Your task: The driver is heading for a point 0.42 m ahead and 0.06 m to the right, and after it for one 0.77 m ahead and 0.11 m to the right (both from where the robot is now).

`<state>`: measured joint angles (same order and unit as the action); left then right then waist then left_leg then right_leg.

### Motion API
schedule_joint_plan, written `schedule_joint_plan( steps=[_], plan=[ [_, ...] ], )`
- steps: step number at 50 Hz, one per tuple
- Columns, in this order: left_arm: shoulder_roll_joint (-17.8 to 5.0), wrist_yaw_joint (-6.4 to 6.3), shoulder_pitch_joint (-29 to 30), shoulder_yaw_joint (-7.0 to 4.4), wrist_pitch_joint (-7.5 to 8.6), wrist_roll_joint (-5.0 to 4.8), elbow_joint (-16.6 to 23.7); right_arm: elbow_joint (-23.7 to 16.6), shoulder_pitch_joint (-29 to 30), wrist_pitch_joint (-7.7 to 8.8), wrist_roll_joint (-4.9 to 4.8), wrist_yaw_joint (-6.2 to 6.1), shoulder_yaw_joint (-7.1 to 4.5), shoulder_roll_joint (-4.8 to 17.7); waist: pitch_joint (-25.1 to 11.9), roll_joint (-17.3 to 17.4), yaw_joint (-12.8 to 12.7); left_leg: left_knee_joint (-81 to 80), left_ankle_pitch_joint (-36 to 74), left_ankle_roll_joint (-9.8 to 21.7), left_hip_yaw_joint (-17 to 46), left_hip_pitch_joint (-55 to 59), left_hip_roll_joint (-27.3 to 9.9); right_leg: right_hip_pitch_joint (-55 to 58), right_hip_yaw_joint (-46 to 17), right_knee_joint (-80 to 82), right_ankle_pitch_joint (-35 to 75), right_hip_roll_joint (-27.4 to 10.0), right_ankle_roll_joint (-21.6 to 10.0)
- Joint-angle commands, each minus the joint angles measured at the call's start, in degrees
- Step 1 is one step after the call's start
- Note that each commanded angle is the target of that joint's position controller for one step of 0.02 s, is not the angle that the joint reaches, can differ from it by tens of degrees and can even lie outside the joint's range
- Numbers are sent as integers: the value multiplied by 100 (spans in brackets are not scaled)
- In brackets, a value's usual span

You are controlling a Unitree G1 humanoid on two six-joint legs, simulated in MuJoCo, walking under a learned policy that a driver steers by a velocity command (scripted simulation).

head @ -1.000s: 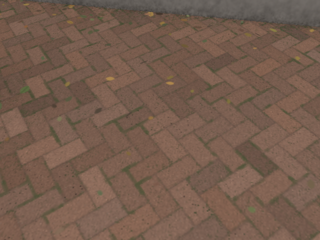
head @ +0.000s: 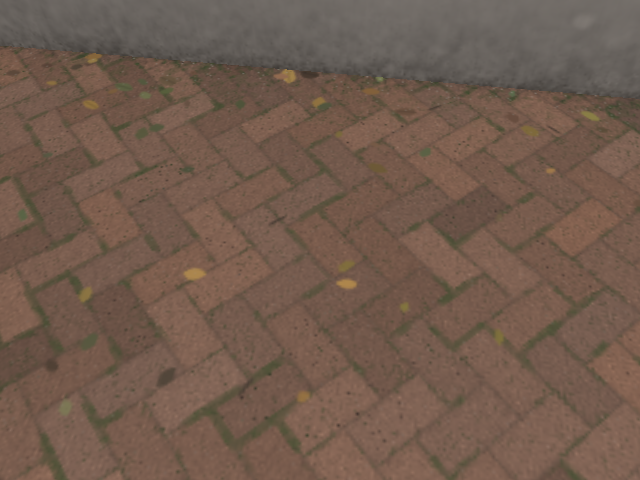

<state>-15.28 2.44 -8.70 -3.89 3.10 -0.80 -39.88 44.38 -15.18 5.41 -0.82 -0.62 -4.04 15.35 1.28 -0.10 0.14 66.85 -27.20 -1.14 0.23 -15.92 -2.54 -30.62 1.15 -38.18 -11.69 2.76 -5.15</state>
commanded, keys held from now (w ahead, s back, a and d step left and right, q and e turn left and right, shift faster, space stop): w+e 0.34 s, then e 0.40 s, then no key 0.12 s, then q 0.14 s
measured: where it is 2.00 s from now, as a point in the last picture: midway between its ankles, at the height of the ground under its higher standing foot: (364, 477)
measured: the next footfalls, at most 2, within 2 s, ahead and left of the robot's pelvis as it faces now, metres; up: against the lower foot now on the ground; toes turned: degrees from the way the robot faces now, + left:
left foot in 0.40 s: +0.41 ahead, +0.10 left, +0.00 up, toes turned -18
right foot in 0.86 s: +0.35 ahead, -0.17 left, +0.00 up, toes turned -31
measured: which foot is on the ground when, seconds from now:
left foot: up 0.00-0.38, down 0.40-0.88, up 0.90-1.00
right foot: down 0.00-0.40, up 0.42-0.84, down 0.86-1.00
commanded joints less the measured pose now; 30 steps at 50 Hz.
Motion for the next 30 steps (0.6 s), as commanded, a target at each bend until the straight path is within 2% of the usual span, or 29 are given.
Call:
schedule_joint_plan(
  steps=[1,2,3,5,8,11,14,16,18,19,20,21,22,23,24,25,26,28,30],
  plan=[
    [-777,-85,-907,-232,62,-27,243,-827,547,341,60,-12,-46,553,-1047,-89,-369,849,682,186,521,-3038,-181,3371,-3009,2002,537,-1603,-1286],
    [-622,-102,-648,-180,63,25,332,-851,511,288,142,-50,-102,615,-858,-138,-136,488,872,161,526,-2556,-329,2646,-2619,2106,1063,-1436,-1215],
    [-553,-116,-517,-155,62,60,394,-856,434,209,158,-49,-125,613,-770,-231,13,298,956,124,525,-2273,-373,2246,-2429,2237,1231,-1289,-1195],
    [-619,-164,-500,-175,92,43,376,-821,348,92,192,-60,-105,489,-654,-250,121,-160,1082,-5,412,-2151,-359,1831,-2108,2343,1678,-1158,-1199],
    [-784,-278,-718,-222,80,-11,265,-925,834,36,217,-68,-16,294,-464,-269,7,-1259,1809,-211,288,-2175,-211,1532,-1731,2359,1864,-947,-1065],
    [-799,-329,-902,-231,22,-63,188,-1024,1463,70,149,-1,49,174,-407,-523,-259,-2609,2736,-256,260,-1809,58,1473,-1624,2235,1293,-725,-850],
    [-844,-331,-1128,-251,-27,-93,120,-1121,1864,144,60,86,17,301,-370,-604,-445,-3319,2906,-229,294,-1505,263,1673,-2001,2018,864,-851,-810],
    [-818,-341,-1178,-256,-58,-97,108,-1154,1861,202,42,135,-50,446,-368,-637,-403,-3677,2638,-113,405,-1315,322,1964,-2392,1731,640,-965,-736],
    [-810,-361,-993,-275,-93,-78,176,-1088,1480,260,53,137,-139,570,-372,-785,-134,-4045,2393,82,369,-793,380,2076,-2608,1262,968,-898,-559],
    [-689,-367,-850,-244,-105,-67,262,-998,1055,291,132,106,-203,670,-579,-766,113,-4313,2670,235,298,-118,337,2000,-2457,687,1528,-601,-344],
    [-405,-359,-698,-153,-78,0,438,-955,386,317,273,66,-284,960,-1247,-401,412,-4089,3528,597,881,1202,-453,1463,-2083,-612,1307,-264,-58],
    [-109,-384,-1516,-70,-53,14,484,-905,-188,246,394,28,-362,1345,-2071,1150,204,-3894,4955,1575,2759,3232,-1938,-273,-1334,-2526,-1469,563,408],
    [-541,-370,-1824,-92,-35,-4,490,-836,-313,170,213,59,-327,1134,-2374,1945,134,-4171,4523,1996,4112,3366,-2554,-1068,-1288,-3669,-2714,326,579],
    [-923,-375,-1513,-218,-109,-36,436,-985,-10,98,150,17,-212,693,-1745,1177,220,-4222,4330,1804,3363,2776,-2278,-1309,-1298,-4176,-2280,29,727],
    [-978,-384,-1001,-245,-202,-19,535,-1031,239,9,165,-19,-129,476,-1293,667,233,-4212,4606,1570,2420,2136,-1971,-1307,-1017,-4199,-1898,-152,806],
    [-909,-387,-742,-258,-278,19,613,-994,423,-46,174,-22,-87,386,-933,430,148,-4294,4924,1444,1848,1513,-1674,-1213,-898,-4018,-1698,-304,842],
    [-803,-380,-718,-271,-352,0,644,-940,571,-72,181,-29,-66,348,-717,491,-4,-4431,4898,1326,1430,1024,-1451,-1009,-832,-3759,-1568,-455,831],
    [-442,-368,-819,-195,-452,-58,635,-825,704,-84,227,-32,-109,482,-526,793,-126,-4788,4833,1284,836,447,-1193,-654,-531,-3248,-1273,-442,856],
    [-365,-382,-637,-171,-491,-27,711,-719,751,-110,226,-71,-172,677,-603,827,-122,-4928,5024,1402,609,529,-1333,-689,-464,-2749,-986,-498,909]
  ],
)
